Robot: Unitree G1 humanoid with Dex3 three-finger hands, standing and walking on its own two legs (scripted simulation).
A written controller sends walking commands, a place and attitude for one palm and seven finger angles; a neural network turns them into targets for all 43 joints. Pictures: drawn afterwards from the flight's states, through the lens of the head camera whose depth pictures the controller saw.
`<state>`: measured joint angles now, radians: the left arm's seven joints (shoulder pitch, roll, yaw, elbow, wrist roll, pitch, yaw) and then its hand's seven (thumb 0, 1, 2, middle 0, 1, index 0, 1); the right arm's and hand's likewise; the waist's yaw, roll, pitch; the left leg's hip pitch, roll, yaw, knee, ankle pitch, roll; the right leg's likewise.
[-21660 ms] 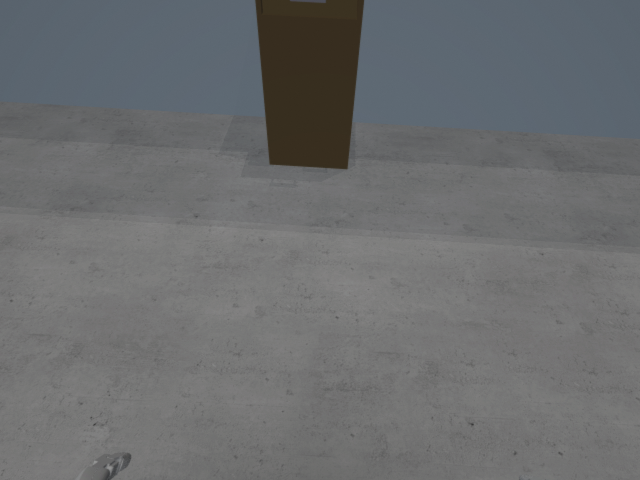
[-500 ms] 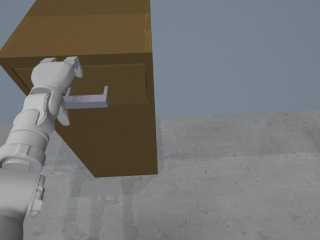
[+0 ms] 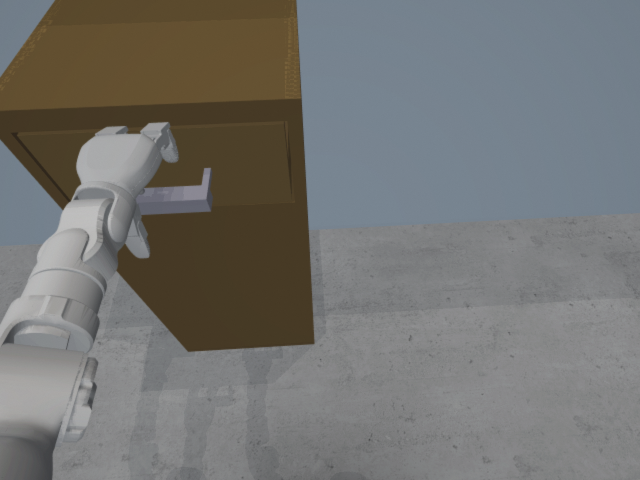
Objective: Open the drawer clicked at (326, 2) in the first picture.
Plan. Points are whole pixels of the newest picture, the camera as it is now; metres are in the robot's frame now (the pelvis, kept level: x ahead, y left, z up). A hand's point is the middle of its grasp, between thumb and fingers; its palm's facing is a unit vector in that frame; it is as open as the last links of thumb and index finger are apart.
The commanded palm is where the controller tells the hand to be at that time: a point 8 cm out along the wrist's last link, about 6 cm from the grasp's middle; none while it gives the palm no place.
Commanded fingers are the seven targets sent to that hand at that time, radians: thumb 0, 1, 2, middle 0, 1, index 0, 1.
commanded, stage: lower the fingers behind the handle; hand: left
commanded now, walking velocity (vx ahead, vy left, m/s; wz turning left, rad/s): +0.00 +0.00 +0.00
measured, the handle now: (167, 188) +0.50 +0.24 +0.04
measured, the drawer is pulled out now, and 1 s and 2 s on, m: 0.00 0.00 0.00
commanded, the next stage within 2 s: lift the fingers back up to retry in 1.50 s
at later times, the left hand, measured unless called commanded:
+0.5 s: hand (143, 192) +0.46 +0.25 +0.08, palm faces -0.01 -0.01 -1.00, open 13.7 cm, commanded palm +0.44 +0.25 +0.12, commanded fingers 0.00 -0.50 0.30 -0.30 -1.20 -0.30 -1.20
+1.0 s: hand (141, 209) +0.45 +0.26 +0.05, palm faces -0.06 +0.02 -1.00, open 13.8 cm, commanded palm +0.44 +0.25 +0.08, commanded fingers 0.00 -0.50 0.30 -0.30 -1.20 -0.30 -1.20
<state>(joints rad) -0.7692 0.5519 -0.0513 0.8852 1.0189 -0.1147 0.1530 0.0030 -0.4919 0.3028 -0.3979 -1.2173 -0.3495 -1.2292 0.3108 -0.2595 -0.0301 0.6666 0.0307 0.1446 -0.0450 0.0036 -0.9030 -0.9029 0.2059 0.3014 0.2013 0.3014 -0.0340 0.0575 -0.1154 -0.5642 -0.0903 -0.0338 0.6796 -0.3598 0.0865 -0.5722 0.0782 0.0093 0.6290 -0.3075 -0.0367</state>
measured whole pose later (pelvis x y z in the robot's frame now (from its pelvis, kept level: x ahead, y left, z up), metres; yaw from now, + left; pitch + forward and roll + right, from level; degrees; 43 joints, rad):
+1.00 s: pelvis -0.03 -0.01 -0.02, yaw -1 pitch +18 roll -2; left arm -0.84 0.63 -0.03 1.04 1.05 -0.09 0.19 0.00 -0.49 0.30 -0.30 -1.28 -0.31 -1.24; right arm 0.37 -0.27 -0.01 0.63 0.04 0.12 -0.07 0.00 -0.90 -0.90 0.21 0.30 0.20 0.30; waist -0.09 0.04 -0.13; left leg -0.74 -0.07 -0.01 0.80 -0.36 0.08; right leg -0.75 0.10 0.01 0.74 -0.29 -0.04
